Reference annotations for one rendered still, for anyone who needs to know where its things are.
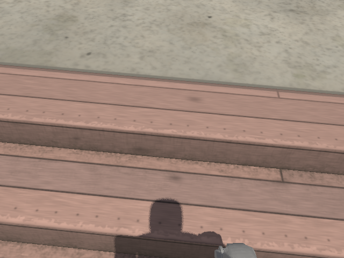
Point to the stairs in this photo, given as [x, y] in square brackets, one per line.
[84, 192]

